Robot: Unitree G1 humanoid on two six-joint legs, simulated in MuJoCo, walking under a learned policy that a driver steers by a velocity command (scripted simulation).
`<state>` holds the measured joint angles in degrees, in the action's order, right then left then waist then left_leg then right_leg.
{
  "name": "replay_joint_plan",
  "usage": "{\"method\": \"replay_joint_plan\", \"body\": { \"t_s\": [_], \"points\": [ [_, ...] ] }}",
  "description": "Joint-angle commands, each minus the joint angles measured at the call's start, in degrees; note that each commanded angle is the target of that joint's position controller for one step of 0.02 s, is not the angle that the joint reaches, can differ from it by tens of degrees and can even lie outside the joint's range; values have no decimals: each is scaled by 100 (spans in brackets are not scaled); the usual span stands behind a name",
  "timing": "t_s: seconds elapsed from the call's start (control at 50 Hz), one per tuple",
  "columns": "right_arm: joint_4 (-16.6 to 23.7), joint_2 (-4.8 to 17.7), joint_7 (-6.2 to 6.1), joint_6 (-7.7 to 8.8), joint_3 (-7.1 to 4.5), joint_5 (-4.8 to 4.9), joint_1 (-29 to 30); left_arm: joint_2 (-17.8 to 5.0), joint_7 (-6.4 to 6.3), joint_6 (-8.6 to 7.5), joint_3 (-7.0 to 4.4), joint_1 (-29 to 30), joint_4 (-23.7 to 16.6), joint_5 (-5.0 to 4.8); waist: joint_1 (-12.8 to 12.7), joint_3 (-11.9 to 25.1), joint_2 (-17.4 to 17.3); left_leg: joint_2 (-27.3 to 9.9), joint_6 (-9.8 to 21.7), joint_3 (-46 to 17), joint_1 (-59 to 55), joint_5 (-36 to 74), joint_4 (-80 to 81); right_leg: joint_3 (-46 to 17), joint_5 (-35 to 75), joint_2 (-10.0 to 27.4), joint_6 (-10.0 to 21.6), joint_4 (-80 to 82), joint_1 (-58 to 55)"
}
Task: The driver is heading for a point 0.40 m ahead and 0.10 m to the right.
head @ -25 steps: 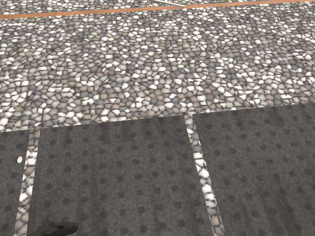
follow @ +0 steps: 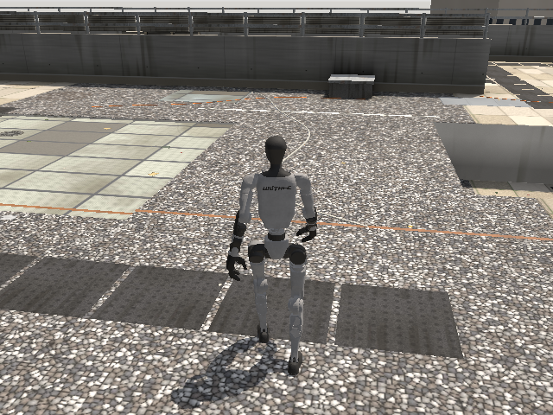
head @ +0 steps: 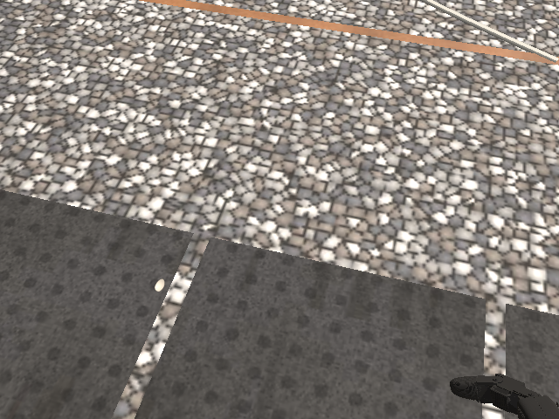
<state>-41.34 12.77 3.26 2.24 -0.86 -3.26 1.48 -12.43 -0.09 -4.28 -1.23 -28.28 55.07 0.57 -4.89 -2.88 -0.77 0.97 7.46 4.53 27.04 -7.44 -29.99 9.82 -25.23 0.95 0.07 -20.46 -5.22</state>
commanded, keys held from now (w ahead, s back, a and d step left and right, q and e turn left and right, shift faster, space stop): w+e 0.36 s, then no key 0.64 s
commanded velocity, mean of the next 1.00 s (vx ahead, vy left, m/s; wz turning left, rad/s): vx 0.29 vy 0.00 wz -0.20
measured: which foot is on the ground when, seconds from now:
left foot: down 0.00-0.52, up 0.54-0.92, down 0.94-1.00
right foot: down 0.00-0.02, up 0.04-0.50, down 0.52-1.00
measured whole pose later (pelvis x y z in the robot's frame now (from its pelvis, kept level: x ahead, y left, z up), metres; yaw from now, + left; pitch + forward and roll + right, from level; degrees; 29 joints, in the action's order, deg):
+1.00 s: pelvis +0.36 -0.05 +0.02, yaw -15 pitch -1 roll -1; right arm -59.1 9.8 -2.2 -0.3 -0.7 -1.2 -15.7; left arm -10.9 -0.9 -0.7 -0.7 -13.3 56.9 0.6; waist -0.5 -0.6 0.2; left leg -1.8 -0.9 0.6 12.0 -13.9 -27.0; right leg 4.8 -9.3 -3.8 4.7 -23.3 13.2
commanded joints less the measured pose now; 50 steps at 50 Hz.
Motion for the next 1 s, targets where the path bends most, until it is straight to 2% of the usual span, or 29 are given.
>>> {"method": "replay_joint_plan", "body": {
  "t_s": [0.02,0.04,0.06,0.08,0.1,0.12,0.14,0.22,0.3,0.36,0.4,0.46,0.5,0.52,0.54,0.56,0.58,0.6,0.62,0.64,0.66,0.72,0.8,0.86,0.92,0.94,0.96,0.98,1.0],
  "points": [
    [-441,1515,-271,136,-465,-211,-2788,-437,31,-27,-22,-9,-580,-135,1358,2010,-625,-2024,730,-2369,-4715,-226,326,-238,2081,452,452,-4155,2913],
    [-420,1657,-305,74,-521,26,-2768,-602,-10,24,-120,-302,-536,-176,1214,2566,-937,-2891,1183,-4197,-4911,154,1019,-873,-560,-318,394,-5527,3844],
    [-414,1350,-316,53,-462,184,-2261,-947,-41,67,-241,287,-586,-79,1078,1607,-204,-2449,917,-3172,-4086,20,1134,-1373,-29,68,452,-5540,4172],
    [-425,956,-308,100,-345,197,-1824,-747,-5,39,-200,480,-636,-85,850,799,-276,-2163,685,-2404,-3183,126,1423,-1305,367,262,464,-5176,4144],
    [-450,664,-290,154,-271,185,-1586,-619,8,73,-196,454,-536,-69,658,408,-184,-1869,399,-1856,-2582,222,1694,-1272,603,411,445,-4805,3905],
    [-503,480,-305,199,-214,209,-1453,-566,41,170,-215,395,-438,39,491,128,-220,-1535,109,-1340,-2117,364,1868,-1274,763,476,415,-4594,3658],
    [-529,501,-320,247,-214,211,-1476,-412,93,256,-194,101,-367,92,371,209,-509,-1595,132,-1114,-1895,451,1980,-1221,865,466,362,-4557,3382],
    [-714,594,-332,435,-269,240,-1743,-369,209,384,-259,764,-554,101,327,-77,-313,-1487,143,-444,-1911,853,2323,-1157,1503,534,261,-4381,4035],
    [-883,528,-363,432,-250,219,-2035,-275,278,369,-224,1587,-844,100,440,-263,-285,-1358,114,197,-2127,1259,2308,-989,2295,523,205,-3401,4458],
    [-979,645,-405,424,-264,224,-2225,-201,352,349,-146,2235,-1089,125,598,-354,-306,-1416,78,538,-2331,1599,2268,-626,2675,420,288,-2374,4235],
    [-1126,672,-439,380,-251,225,-2445,-157,359,318,-109,2456,-1188,172,651,-456,-208,-1461,53,714,-2546,2718,1969,-396,2557,240,401,-1787,3958],
    [-1260,866,-503,299,-275,230,-2475,-269,281,245,-146,1945,-1046,238,433,-87,-451,-1496,-73,814,-2998,4983,917,-187,1995,-255,649,-1470,3184],
    [-1245,972,-522,215,-294,272,-2303,-508,205,112,-255,802,-660,304,-73,549,-372,-1307,-226,847,-2836,4643,-762,-340,2413,-513,872,-683,1848],
    [-1144,885,-504,212,-266,327,-2343,-919,135,37,-366,287,-509,370,-291,1032,34,-1001,-387,897,-1977,2852,-2154,-924,4310,130,1060,-564,613],
    [-1014,45,-434,196,-77,445,-3166,-1478,83,41,-483,311,-497,364,257,2052,1393,-129,-588,669,-40,-3105,-4322,-2858,8316,2134,2014,-1531,-1584],
    [-1181,524,-462,95,-177,489,-3120,-1430,43,106,-496,-116,-502,-26,-108,3017,627,70,-642,-483,97,-3022,-4993,-3506,8361,2423,2442,-1120,-1651],
    [-1065,547,-451,73,-196,466,-2571,-1250,-16,161,-437,513,-582,-77,48,2174,438,-165,-648,-684,272,-2422,-4855,-2923,7141,2125,2246,-570,-740],
    [-989,468,-439,87,-164,364,-2204,-825,-44,187,-305,1066,-628,-75,209,1210,365,-342,-651,-617,386,-2066,-4369,-2523,6268,1846,1961,-183,187],
    [-1028,475,-436,47,-179,262,-2088,-547,-63,190,-212,1348,-621,-74,384,714,223,-457,-672,-626,198,-1846,-3980,-2189,5880,1603,1695,101,840],
    [-1088,448,-431,-71,-188,151,-2244,-408,-88,180,-150,1454,-598,-98,552,578,234,-506,-711,-606,-308,-1658,-3645,-1907,5726,1419,1518,290,1419],
    [-1190,345,-426,-176,-179,125,-2446,-376,-89,157,-115,1517,-569,-51,675,618,216,-459,-731,-561,-720,-1550,-3430,-1678,5675,1296,1436,375,1752],
    [-1316,130,-429,-308,-141,188,-2582,-528,-55,54,-107,1605,-474,69,839,738,362,-353,-773,-474,-1114,-1347,-2646,-1281,5540,1072,1351,442,2062],
    [-1339,211,-509,-414,-140,175,-2103,-553,-40,135,-85,1500,-314,91,623,612,680,-367,-779,-400,-1199,-1137,-1471,-1411,3095,958,1193,717,2140],
    [-1381,218,-538,-419,-129,205,-1865,-559,-68,253,-85,1441,-202,100,502,371,658,-340,-758,-383,-1307,-1161,-889,-1750,1322,1018,1180,898,2289],
    [-1578,94,-569,-321,-68,188,-2077,-485,-113,330,-52,1527,-116,26,648,152,352,-337,-644,-370,-1957,-490,521,-1872,615,923,893,713,2539],
    [-1633,206,-584,-253,-68,145,-2174,-391,-118,325,-29,1412,-67,25,619,119,153,-634,-596,-723,-2202,-186,912,-1873,579,804,665,594,2625],
    [-1624,456,-591,-180,-91,128,-2095,-284,-105,321,-28,1144,-27,-6,358,38,-213,-1032,-510,-1219,-2078,-24,1060,-1628,706,449,487,414,2595],
    [-1695,411,-559,-155,-86,246,-1877,-180,-90,336,-16,1066,73,-53,235,-116,-695,-1030,-446,-1306,-1311,-417,1219,-1290,1143,134,394,370,2013],
    [-1694,200,-523,-109,-28,260,-1798,-284,-97,339,-33,1100,163,-20,278,-56,-564,-968,-496,-1258,-991,-678,1379,-1303,1505,184,361,261,1425]
  ]
}}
